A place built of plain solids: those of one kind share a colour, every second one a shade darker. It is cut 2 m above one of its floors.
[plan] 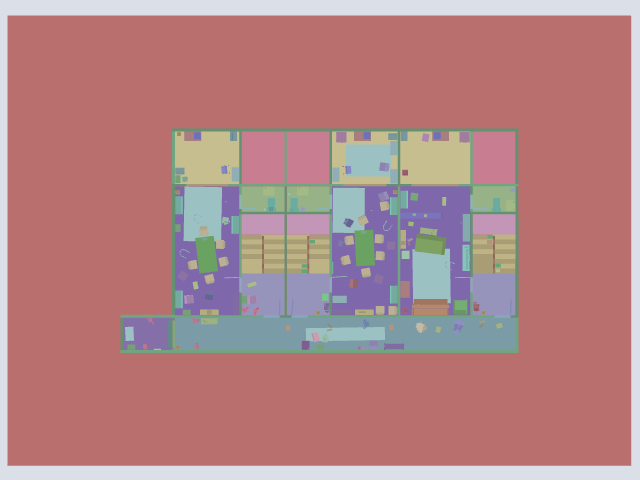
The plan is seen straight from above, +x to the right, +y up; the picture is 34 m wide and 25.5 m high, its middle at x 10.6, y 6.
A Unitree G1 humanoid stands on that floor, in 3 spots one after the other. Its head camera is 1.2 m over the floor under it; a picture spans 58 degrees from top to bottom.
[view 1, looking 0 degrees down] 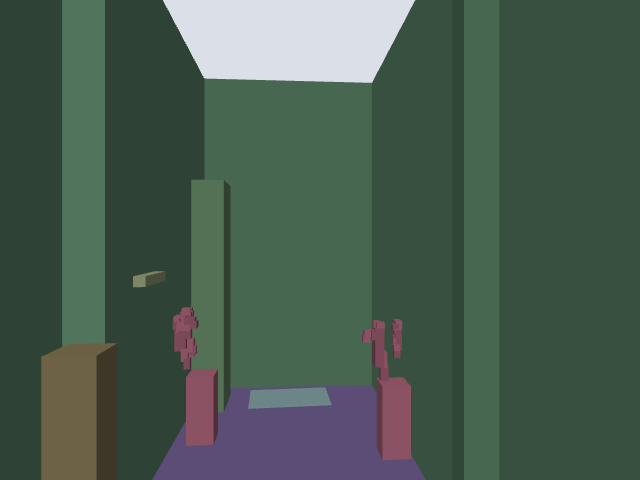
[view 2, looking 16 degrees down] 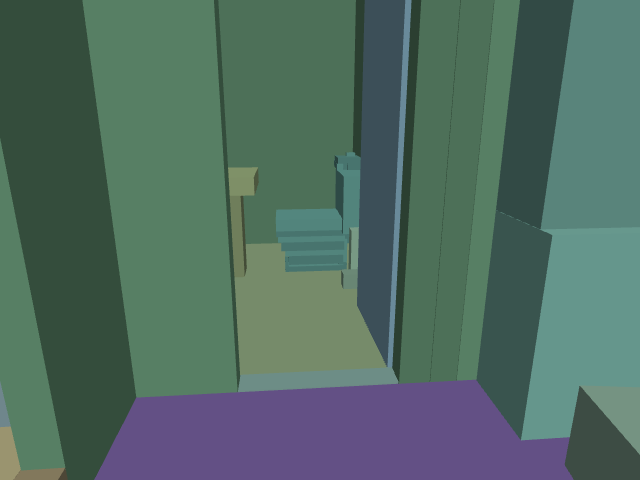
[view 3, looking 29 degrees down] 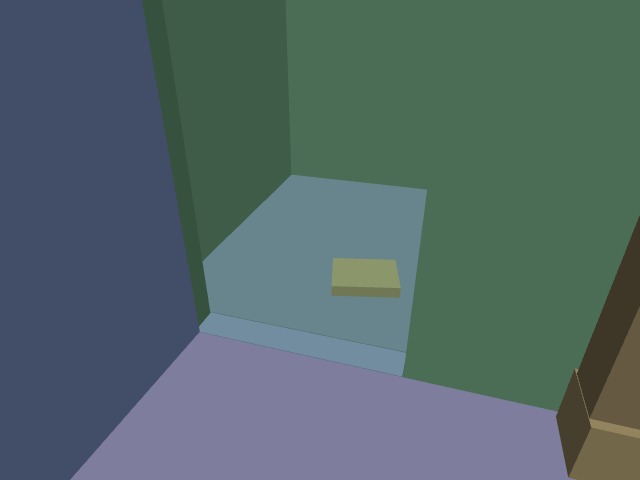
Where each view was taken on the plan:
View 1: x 4.60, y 1.02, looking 176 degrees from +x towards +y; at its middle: wall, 4.45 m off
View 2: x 4.58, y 8.18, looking -5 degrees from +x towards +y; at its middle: wc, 3.43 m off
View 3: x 19.82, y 3.17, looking -73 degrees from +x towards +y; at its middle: floor_gallery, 2.47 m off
